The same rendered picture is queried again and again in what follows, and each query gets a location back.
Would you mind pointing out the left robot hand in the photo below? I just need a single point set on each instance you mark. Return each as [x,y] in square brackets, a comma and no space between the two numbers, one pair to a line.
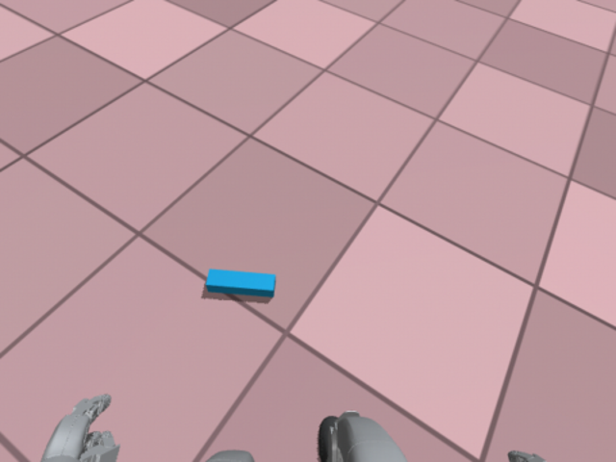
[71,437]

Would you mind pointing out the right robot foot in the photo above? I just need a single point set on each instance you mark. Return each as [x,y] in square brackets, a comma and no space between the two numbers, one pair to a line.
[323,438]

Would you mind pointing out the carton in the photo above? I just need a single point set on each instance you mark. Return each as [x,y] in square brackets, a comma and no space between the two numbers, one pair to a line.
[240,282]

